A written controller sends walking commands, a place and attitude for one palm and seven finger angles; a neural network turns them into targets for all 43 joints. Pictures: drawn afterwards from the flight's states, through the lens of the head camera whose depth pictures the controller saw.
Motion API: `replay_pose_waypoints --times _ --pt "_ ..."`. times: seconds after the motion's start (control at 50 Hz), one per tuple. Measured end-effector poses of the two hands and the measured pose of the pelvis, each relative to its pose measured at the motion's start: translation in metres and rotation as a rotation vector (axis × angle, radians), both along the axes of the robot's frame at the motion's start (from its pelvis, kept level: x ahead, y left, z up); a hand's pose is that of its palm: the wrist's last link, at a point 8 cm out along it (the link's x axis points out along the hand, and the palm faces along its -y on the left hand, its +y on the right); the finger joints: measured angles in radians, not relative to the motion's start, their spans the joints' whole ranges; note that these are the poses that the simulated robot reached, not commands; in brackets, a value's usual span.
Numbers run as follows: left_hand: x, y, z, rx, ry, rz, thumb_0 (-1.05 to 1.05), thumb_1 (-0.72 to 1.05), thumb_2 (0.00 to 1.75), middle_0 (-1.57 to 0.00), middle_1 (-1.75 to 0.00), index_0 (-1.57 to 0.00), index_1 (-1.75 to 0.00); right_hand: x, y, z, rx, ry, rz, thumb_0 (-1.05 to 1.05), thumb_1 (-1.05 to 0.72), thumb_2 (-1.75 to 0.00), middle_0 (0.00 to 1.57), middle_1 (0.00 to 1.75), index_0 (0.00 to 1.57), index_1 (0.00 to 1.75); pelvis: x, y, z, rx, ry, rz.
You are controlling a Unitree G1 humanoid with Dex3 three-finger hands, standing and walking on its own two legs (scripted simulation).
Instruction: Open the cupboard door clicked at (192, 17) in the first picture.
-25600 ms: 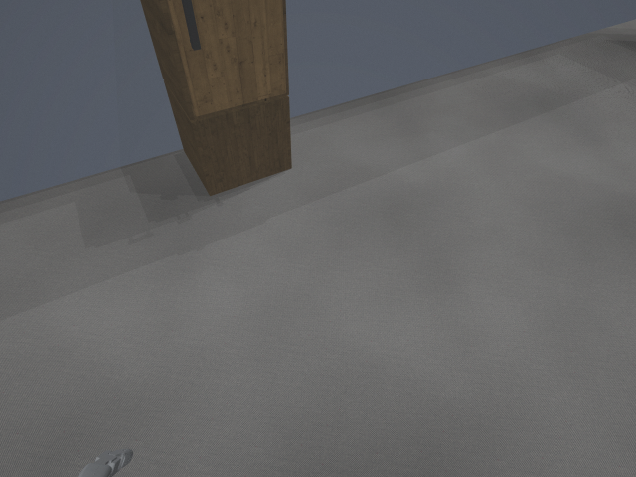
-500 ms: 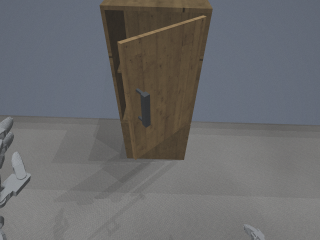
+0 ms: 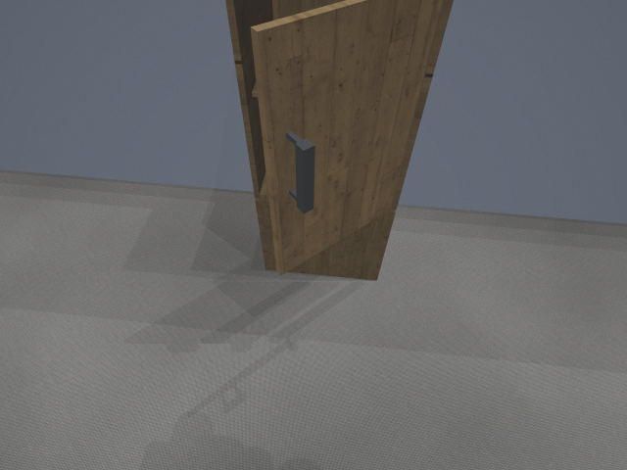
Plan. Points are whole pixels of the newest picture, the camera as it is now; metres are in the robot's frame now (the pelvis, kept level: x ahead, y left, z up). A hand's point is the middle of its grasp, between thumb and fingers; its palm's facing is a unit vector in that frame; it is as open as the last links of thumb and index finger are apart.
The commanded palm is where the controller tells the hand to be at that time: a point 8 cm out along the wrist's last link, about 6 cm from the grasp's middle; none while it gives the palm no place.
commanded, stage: let the arm hang, fingers relaxed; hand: left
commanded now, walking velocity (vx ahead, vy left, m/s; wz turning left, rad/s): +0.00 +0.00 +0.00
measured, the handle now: (298, 172) +0.60 +0.06 +0.00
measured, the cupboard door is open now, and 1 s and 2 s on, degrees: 43 43 43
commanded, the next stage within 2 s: look to check the result in 0.70 s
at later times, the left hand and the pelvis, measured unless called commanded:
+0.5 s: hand out of the picture +0.02 +0.20 -0.16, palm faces -0.01 -0.98 -0.19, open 7.4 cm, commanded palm none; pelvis +0.00 +0.03 +0.01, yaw -1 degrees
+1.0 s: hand out of the picture +0.02 +0.21 -0.16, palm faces -0.02 -0.98 -0.20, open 7.4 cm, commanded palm none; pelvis +0.01 +0.03 +0.01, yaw -2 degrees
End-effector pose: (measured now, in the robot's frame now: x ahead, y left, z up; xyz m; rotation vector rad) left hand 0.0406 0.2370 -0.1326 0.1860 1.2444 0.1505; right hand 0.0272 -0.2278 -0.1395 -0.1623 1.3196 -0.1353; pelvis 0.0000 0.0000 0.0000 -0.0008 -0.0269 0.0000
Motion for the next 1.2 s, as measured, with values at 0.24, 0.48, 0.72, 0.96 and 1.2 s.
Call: replay_pose_waypoints --times 0.24,0.48,0.72,0.96,1.2 --pt "-0.051 0.019 0.005 0.012 0.178 0.031 0.00 0.92 0.90 -0.20 -0.30 -0.20 -0.30 -0.038 0.013 0.004 0.004 0.095 -0.031 0.01 -0.91 -0.90 0.20 0.30 0.20 0.30 -0.005 0.014 0.011 -0.004 -0.003 -0.015" --pt "-0.030 0.012 0.000 -0.031 0.139 0.010 0.00 0.91 0.90 -0.20 -0.30 -0.20 -0.30 -0.044 0.040 0.002 0.036 0.101 -0.053 0.01 -0.90 -0.90 0.20 0.30 0.20 0.30 -0.001 0.025 0.013 0.002 -0.002 -0.023" --pt "-0.024 0.016 0.001 -0.028 0.144 0.006 0.00 0.92 0.90 -0.20 -0.30 -0.20 -0.30 -0.042 0.050 0.001 0.046 0.104 -0.067 0.01 -0.91 -0.90 0.20 0.30 0.20 0.30 0.004 0.030 0.013 0.006 0.002 -0.029" --pt "-0.026 0.019 0.002 -0.019 0.174 0.008 0.00 0.91 0.90 -0.20 -0.30 -0.20 -0.30 -0.032 0.038 0.003 0.023 0.106 -0.065 0.01 -0.90 -0.90 0.20 0.30 0.20 0.30 0.010 0.029 0.013 0.007 0.007 -0.031" --pt "-0.002 0.025 0.005 0.002 0.134 -0.007 0.00 0.91 0.90 -0.20 -0.30 -0.20 -0.30 -0.006 0.016 0.008 -0.017 0.067 -0.047 0.01 -0.90 -0.90 0.20 0.30 0.20 0.30 0.017 0.025 0.015 0.006 0.009 -0.031"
